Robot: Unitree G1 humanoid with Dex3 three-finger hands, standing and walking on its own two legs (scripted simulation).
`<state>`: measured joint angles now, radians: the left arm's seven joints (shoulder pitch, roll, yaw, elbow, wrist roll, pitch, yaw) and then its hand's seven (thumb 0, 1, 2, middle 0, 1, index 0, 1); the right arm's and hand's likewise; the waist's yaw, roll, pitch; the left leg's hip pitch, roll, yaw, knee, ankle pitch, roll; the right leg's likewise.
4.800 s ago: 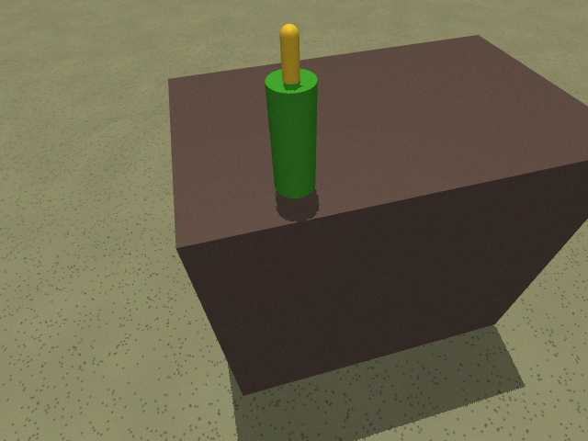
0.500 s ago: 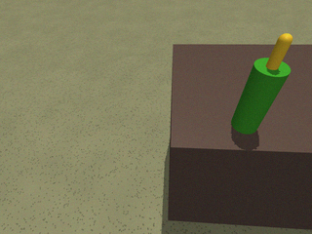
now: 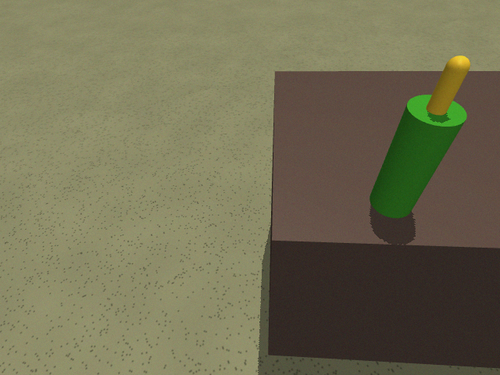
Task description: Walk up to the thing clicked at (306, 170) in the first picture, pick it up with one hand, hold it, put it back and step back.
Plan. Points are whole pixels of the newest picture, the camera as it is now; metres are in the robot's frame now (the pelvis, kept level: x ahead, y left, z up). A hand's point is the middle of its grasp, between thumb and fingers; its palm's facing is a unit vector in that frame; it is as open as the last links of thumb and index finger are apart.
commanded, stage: stand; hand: right
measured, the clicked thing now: (418, 145) +0.43 -0.22 +0.16
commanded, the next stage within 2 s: rise first in 0.52 s
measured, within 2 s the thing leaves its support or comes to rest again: neither
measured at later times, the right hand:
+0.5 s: hand out of the picture +0.06 -0.25 -0.16, palm faces -0.03 +0.94 -0.33, open 7.4 cm
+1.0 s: hand out of the picture +0.16 -0.26 -0.10, palm faces +0.27 +0.90 -0.34, open 14.1 cm
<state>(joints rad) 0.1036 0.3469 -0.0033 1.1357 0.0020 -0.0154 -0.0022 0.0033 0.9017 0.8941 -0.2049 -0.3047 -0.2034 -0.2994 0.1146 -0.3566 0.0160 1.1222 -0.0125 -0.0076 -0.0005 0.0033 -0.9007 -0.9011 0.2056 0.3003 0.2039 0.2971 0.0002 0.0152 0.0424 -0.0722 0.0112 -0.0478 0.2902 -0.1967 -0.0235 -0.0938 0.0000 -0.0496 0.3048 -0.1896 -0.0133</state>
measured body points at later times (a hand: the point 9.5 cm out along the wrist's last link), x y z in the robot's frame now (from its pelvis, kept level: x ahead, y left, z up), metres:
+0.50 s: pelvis +0.00 +0.00 +0.00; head +0.01 -0.01 +0.45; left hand +0.07 +0.30 -0.13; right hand +0.07 -0.30 -0.14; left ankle -0.02 +0.14 -0.75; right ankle -0.01 -0.11 -0.75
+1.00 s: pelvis +0.00 +0.01 -0.01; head +0.01 +0.01 +0.44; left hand +0.16 +0.28 -0.10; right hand +0.14 -0.31 -0.08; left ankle -0.02 +0.14 -0.75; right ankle -0.02 -0.11 -0.75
